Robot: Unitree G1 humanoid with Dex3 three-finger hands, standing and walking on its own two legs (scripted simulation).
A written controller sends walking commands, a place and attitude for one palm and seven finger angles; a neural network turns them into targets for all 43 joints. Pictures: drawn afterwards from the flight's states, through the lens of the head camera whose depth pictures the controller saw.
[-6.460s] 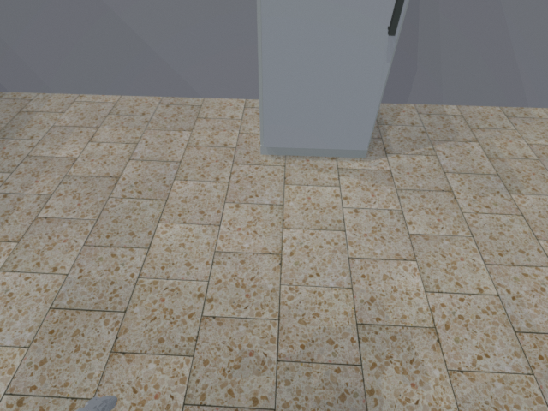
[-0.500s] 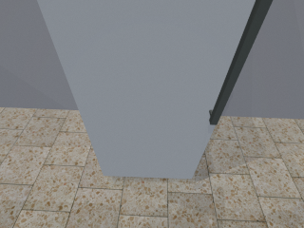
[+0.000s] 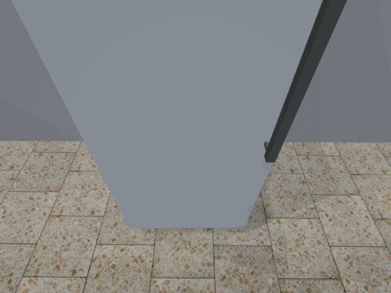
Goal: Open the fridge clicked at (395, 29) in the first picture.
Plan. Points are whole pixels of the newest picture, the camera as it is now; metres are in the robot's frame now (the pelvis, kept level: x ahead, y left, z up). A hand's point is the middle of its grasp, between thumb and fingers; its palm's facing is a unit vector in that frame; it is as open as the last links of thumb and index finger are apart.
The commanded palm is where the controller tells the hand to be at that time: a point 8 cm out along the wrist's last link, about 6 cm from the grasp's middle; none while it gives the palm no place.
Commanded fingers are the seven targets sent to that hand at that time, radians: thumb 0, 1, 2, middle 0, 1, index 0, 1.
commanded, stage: come to a stop and stand still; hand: right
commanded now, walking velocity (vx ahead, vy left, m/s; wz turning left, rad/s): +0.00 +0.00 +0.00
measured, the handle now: (296, 79) +0.50 -0.18 +0.20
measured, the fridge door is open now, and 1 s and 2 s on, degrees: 0 0 0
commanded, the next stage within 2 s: look again from close up in 0.12 s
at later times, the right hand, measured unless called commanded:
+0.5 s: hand out of the picture +0.01 -0.21 -0.19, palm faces +0.03 +0.98 -0.19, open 7.4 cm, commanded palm none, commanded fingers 0.00 -0.90 -0.90 0.20 0.30 0.20 0.30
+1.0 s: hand out of the picture -0.09 -0.24 -0.18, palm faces +0.02 +0.98 -0.22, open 7.4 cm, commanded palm none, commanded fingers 0.00 -0.90 -0.90 0.20 0.30 0.20 0.30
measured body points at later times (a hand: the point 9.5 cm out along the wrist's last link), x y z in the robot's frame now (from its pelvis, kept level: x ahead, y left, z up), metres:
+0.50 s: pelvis -0.01 -0.03 -0.01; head -0.01 -0.05 +0.44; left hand +0.04 +0.21 -0.15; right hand +0.01 -0.26 -0.17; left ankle -0.07 +0.10 -0.74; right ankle +0.03 -0.14 -0.74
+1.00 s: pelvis -0.05 -0.05 +0.00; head -0.05 -0.07 +0.45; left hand -0.02 +0.19 -0.15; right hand -0.09 -0.30 -0.16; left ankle -0.07 +0.10 -0.74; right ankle +0.03 -0.14 -0.74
